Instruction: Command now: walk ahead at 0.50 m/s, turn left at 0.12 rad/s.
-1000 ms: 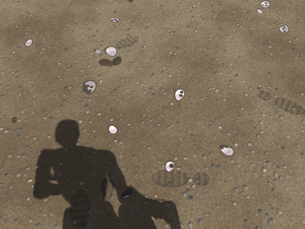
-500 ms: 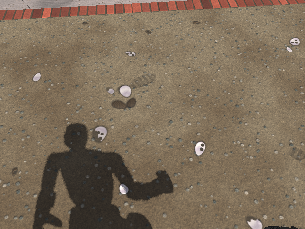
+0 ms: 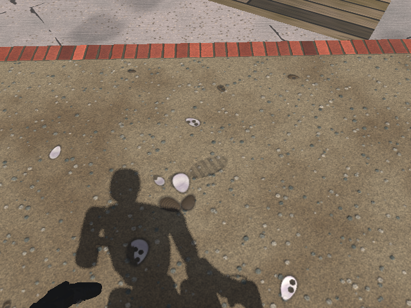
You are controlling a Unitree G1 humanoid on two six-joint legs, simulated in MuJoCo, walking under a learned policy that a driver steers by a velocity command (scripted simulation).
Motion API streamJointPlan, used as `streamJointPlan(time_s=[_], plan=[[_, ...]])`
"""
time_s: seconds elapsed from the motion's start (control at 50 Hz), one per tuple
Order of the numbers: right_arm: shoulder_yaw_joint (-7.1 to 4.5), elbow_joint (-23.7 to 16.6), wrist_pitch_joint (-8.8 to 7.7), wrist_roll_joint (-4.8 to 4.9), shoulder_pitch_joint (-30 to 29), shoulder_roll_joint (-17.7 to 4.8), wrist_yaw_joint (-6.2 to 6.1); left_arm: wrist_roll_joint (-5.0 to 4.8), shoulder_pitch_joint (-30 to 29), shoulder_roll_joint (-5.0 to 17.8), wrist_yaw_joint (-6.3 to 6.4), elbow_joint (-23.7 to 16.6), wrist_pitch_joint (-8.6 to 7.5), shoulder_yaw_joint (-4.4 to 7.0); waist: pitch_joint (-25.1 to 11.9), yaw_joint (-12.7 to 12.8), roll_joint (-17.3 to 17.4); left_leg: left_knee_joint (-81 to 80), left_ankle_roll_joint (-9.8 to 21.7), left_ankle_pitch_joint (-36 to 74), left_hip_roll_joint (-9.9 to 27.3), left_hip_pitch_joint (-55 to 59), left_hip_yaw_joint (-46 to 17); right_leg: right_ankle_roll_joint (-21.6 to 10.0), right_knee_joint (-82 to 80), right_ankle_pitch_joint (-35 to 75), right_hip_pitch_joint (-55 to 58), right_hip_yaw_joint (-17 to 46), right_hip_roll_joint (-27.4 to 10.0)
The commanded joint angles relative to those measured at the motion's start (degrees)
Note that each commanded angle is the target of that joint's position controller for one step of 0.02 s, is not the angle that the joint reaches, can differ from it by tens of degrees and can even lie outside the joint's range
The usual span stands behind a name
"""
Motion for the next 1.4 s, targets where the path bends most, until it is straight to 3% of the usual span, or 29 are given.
streamJointPlan(time_s=[0.02, 0.04, 0.08, 0.16, 0.28, 0.4, 0.44, 0.46, 0.48, 0.5, 0.52, 0.54, 0.56, 0.58, 0.62, 0.7, 0.78, 0.92, 0.96, 1.0, 1.02, 1.04, 1.06, 1.08, 1.12, 1.14, 1.2, 1.28, 1.4], plan=[[0.21, -4.8, -2.22, 0.5, 4.2, -4.2, 0.17, -1.19, 22.4, 11.9, 0.08, 1.9, 0.33, 4.45, -18.1, 9.4, -15.3, 35.4, -1.0, -7.3, 0.7, -35.9, -0.4, -16.0, -10.0, -14.5, 47.1, 42.5, -23.7], [-0.77, -5.6, -2.38, 1.16, -1.4, -7.5, 0.42, -1.47, 19.0, 9.0, 0.27, 1.5, 0.64, 3.54, -9.2, 9.6, -9.5, 38.4, -0.9, -3.0, 3.8, -39.8, -0.4, -13.4, -11.3, -18.9, 39.8, 36.2, -22.1], [-0.72, -7.1, -2.38, -0.12, -7.3, -6.4, 0.53, -0.61, 12.8, 6.9, 0.15, 0.6, 1.24, 2.49, -0.6, 7.1, -3.3, 33.1, -1.2, 4.9, 8.1, -38.0, 3.4, -11.5, -14.8, -11.1, 25.8, 25.5, -17.4], [-0.4, -6.4, -1.5, -0.46, -5.3, -3.3, 0.48, -0.59, 11.1, 7.0, -0.11, 1.5, 0.57, 2.32, 0.1, 3.7, -6.2, 25.6, -2.8, 10.4, 10.7, -32.1, 5.4, -11.6, -19.0, 3.0, 17.2, 15.7, -13.5], [0.66, -8.9, -2.3, -0.58, -16.1, -0.9, 0.86, -1.43, 15.2, 9.7, 0.73, 4.5, 1.4, 2.9, 1.5, 7.1, -4.6, 4.8, -3.8, 27.4, 9.8, -30.3, 7.7, -9.4, -19.8, 10.5, 17.9, 6.8, -10.9], [0.33, -12.2, -3.34, 0.22, -24.5, -2.0, 2.55, -2.09, 20.6, 10.7, 1.09, 7.9, 3.07, 3.05, 3.6, 8.9, -5.0, -5.2, -1.9, 25.5, 7.4, -28.6, 7.8, -8.1, -15.6, 10.2, 25.2, 9.6, -14.6], [-0.39, -11.7, -3.83, 0.06, -21.3, -3.6, 2.68, -2.06, 19.7, 11.9, 1.47, 8.1, 3.73, 3.44, 2.1, 6.3, -6.0, -7.6, -0.6, 21.7, 6.0, -22.6, 8.3, -7.0, -11.6, 15.3, 26.3, 11.0, -15.0], [-1.31, -10.2, -3.99, -0.16, -15.7, -5.2, 2.38, -2.08, 18.5, 12.0, 1.61, 7.9, 3.92, 3.39, -0.9, 2.9, -5.8, -9.9, 0.6, 22.0, 4.8, -14.0, 9.5, -5.8, -5.9, 22.2, 25.0, 9.6, -13.1], [-2.65, -8.2, -4.04, -0.76, -7.1, -8.3, 1.76, -1.51, 18.1, 10.3, 1.62, 7.3, 3.77, 2.68, -7.5, -1.1, -4.6, -8.2, 2.7, 24.2, 7.6, 0.6, 7.6, -4.0, 4.8, 21.5, 19.2, 7.5, -9.9], [-3.9, -7.3, -3.69, -1.65, 2.7, -13.4, 1.03, 0.26, 19.6, 5.6, 1.53, 5.4, 3.12, 1.1, -17.6, -3.5, 4.7, -4.9, 7.4, 27.1, 21.3, 20.8, -6.6, -1.1, 24.7, 1.8, 3.9, 4.3, -4.2], [-3.92, -6.1, -2.98, -1.45, 4.5, -13.7, 1.36, -1.47, 26.2, 2.1, 1.29, 5.5, 2.14, 0.04, -24.7, -1.2, 18.0, -12.7, 13.7, 13.6, 29.9, 31.4, -28.6, 1.0, 39.1, -29.0, -12.2, 5.8, 1.3], [-2.71, -6.3, -2.73, -0.92, 3.3, -8.5, 1.17, -3.07, 21.6, 8.7, 1.31, 6.1, 1.98, 1.79, -17.7, -2.9, 9.9, -16.0, 11.4, 5.1, 27.5, 25.8, -26.5, 1.0, 44.7, -26.7, -17.4, 8.9, -1.9], [-1.98, -6.3, -2.74, -0.51, -0.6, -6.6, 0.96, -3.34, 16.5, 10.1, 1.36, 4.5, 2.09, 2.4, -9.6, -2.2, 7.0, -17.5, 9.3, 6.2, 25.8, 17.8, -18.2, 1.0, 44.6, -21.1, -19.4, 7.2, -4.1], [-1.35, -6.4, -2.88, -0.78, -4.6, -5.0, 1.1, -2.66, 14.5, 9.2, 1.54, 4.2, 2.49, 2.42, -5.4, -0.2, 3.8, -19.6, 8.4, 10.8, 23.4, 10.0, -12.5, 1.4, 42.7, -16.7, -17.1, 6.3, -6.2], [-1.04, -5.9, -3.57, -1.47, -9.1, -3.1, 1.33, -2.23, 15.8, 7.1, 1.48, 4.4, 3.81, 2.66, -1.6, 3.4, 5.9, -23.9, 7.8, 16.0, 20.3, 0.2, -4.2, 2.0, 39.2, -11.9, -11.3, 6.5, -8.8], [-1.93, -3.7, -4.76, -1.62, -10.4, -4.3, 1.03, -1.96, 14.1, 4.7, 1.7, 3.3, 5.68, 2.63, 1.4, 5.0, 3.6, -27.7, 8.6, 25.7, 20.2, -3.6, 5.3, 3.2, 35.2, -5.9, -12.6, 6.8, -9.4], [-2.56, -1.9, -4.16, -1.54, -9.4, -6.1, 0.17, -1.79, 8.6, 3.6, 0.49, 1.5, 5.25, 2.24, 2.6, 3.6, 2.3, -28.2, 7.3, 28.9, 18.8, -1.2, 13.3, 3.0, 22.5, 5.4, -12.9, 5.0, -9.0], [-3.94, 1.2, -1.86, 0.39, -5.1, -9.8, -0.28, -1.69, -1.9, 4.1, -1.73, -4.0, 5.28, 2.06, 5.7, 0.4, 1.7, -24.2, 5.0, 33.3, 22.0, 9.3, 18.6, -0.6, 9.4, 1.4, -12.9, -1.0, -7.1], [-4.35, 1.5, -1.16, 0.97, -5.6, -11.3, -0.45, -1.4, 0.2, 5.5, -1.84, -4.5, 5.52, 2.89, 3.0, 2.6, 3.3, -17.1, 3.9, 50.6, 22.0, 10.9, 20.1, -2.8, 8.5, -4.9, -6.5, -4.1, -3.7], [-3.74, 1.8, -0.54, 1.09, -6.2, -10.5, -0.62, -1.54, 15.2, 9.8, -1.11, -0.6, 5.66, 5.68, -5.2, 11.1, 2.0, 2.6, 1.4, 58.9, 18.5, 5.2, 22.8, -6.3, 3.4, -2.2, 15.6, -6.1, 1.9], [-2.2, 0.8, -0.97, -0.78, -4.7, -6.9, -0.56, -1.7, 24.0, 15.1, 0.16, 1.4, 6.07, 7.43, -11.1, 13.7, -6.7, 21.2, -1.3, 37.3, 15.5, -10.0, 23.3, -9.8, 2.8, 0.9, 33.4, 8.3, -7.3], [0.03, -1.2, -2.52, -1.68, 0.9, -0.3, 0.28, -1.81, 21.3, 19.6, 0.17, 0.7, 5.32, 7.27, -17.1, 6.3, -17.7, 38.7, -4.3, -8.6, 4.1, -30.7, 15.1, -19.8, -6.3, -11.1, 46.2, 40.4, -20.4], [-1.12, -0.5, -4.06, 1.01, -5.0, -6.1, 0.95, -1.68, 22.1, 14.0, -0.31, -0.1, 4.49, 5.78, -19.1, 11.0, -9.0, 43.4, -3.4, -7.8, 5.6, -35.6, 5.4, -18.9, -11.8, -14.4, 46.1, 43.7, -22.1], [-1.62, -2.2, -4.71, 2.63, -9.8, -7.6, 1.17, -1.21, 19.7, 12.0, -0.51, 0.4, 3.83, 5.06, -10.9, 10.7, -7.6, 42.8, -2.2, -2.9, 7.9, -39.6, 6.3, -16.3, -11.9, -9.8, 40.2, 34.8, -20.5], [-1.64, -1.4, -4.83, 0.42, -11.3, -6.8, 0.34, -0.91, 12.1, 8.4, -0.42, -0.3, 3.44, 3.89, -4.0, 6.5, -3.6, 34.6, -1.6, 5.6, 12.4, -34.4, 6.4, -12.8, -12.3, 2.2, 25.4, 22.1, -15.8], [-1.81, -0.7, -4.13, 0.21, -9.4, -6.7, 0.44, -0.24, 10.4, 6.8, -0.3, -0.8, 3.21, 3.29, -3.7, 4.6, -4.5, 33.0, -1.6, 8.0, 13.5, -30.6, 5.7, -12.3, -13.9, 5.4, 21.5, 19.0, -14.4], [-1.62, 0.3, -2.17, -0.31, -7.9, -4.7, 0.35, -0.54, 10.5, 7.5, 0.0, 0.1, 2.11, 3.39, -2.4, 3.0, -3.6, 27.8, -3.3, 12.4, 13.6, -29.0, 6.4, -12.9, -17.9, 11.3, 17.6, 13.9, -13.2], [-1.14, -0.5, -1.51, -0.13, -12.9, -3.4, 0.51, -0.19, 12.7, 8.0, 1.0, 2.5, 1.81, 3.41, 0.7, 4.7, -3.6, 16.6, -4.6, 24.7, 13.4, -34.5, 6.5, -10.5, -20.2, 13.5, 19.9, 6.3, -12.1], [-0.15, -2.6, -2.39, -0.04, -19.4, -1.5, 2.34, 0.34, 13.5, 8.6, 2.22, 5.7, 2.56, 3.2, 2.3, 7.5, -4.4, -0.8, -3.0, 36.5, 8.1, -25.9, 9.6, -6.4, -17.3, 25.6, 21.1, -3.5, -11.2]])
Velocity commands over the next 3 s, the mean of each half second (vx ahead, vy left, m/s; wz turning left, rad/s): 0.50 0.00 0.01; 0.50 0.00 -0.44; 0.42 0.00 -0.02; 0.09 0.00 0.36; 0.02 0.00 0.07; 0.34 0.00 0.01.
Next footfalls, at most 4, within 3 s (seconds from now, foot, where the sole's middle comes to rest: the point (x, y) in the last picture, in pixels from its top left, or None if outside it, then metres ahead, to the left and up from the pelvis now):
0.48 left None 0.42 0.14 -0.76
1.00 right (254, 254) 0.65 -0.17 -0.76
1.52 left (213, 178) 0.98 -0.06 -0.76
1.98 right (277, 184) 0.93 -0.30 -0.76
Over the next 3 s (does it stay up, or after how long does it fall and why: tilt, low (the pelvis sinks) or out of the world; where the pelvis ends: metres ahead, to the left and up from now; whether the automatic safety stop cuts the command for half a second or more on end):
stays up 1.06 -0.18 0.02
